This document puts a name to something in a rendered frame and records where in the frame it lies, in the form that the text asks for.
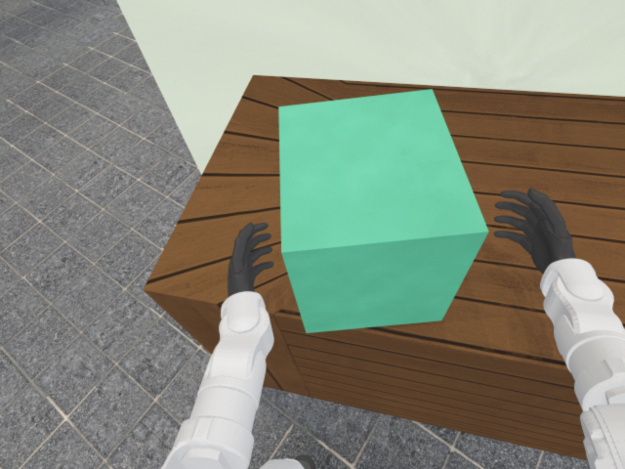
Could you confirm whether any robot right hand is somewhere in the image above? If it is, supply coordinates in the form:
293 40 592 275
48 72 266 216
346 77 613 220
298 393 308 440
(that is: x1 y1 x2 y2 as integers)
494 189 577 274

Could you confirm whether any right robot forearm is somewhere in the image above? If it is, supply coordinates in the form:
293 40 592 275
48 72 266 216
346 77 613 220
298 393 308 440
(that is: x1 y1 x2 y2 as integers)
540 258 625 411

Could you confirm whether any left robot forearm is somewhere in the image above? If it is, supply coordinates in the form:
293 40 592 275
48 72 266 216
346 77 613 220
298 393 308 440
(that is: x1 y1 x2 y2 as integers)
161 291 274 469

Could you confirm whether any robot left hand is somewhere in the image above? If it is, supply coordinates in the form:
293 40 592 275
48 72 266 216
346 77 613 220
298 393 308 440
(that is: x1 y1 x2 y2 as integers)
228 223 273 297

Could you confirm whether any right robot upper arm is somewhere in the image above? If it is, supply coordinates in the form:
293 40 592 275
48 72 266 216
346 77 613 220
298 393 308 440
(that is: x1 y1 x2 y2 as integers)
580 404 625 469

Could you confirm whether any pedestal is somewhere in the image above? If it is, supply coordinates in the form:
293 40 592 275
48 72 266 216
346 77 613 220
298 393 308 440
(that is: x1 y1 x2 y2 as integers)
143 75 625 461

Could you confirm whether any carton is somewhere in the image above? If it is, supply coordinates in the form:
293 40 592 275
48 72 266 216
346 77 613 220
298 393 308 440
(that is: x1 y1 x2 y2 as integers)
278 89 488 333

